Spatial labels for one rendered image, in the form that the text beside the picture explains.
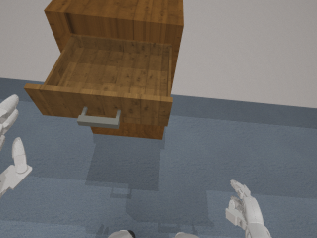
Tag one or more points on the right robot forearm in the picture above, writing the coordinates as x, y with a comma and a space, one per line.
256, 230

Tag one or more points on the handle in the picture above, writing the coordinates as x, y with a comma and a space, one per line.
96, 121

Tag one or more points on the robot left hand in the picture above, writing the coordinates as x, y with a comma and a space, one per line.
13, 175

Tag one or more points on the cabinet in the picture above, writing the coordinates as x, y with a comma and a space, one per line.
152, 21

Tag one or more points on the drawer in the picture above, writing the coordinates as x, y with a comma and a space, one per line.
106, 75

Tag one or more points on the robot right hand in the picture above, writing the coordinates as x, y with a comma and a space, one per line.
247, 211

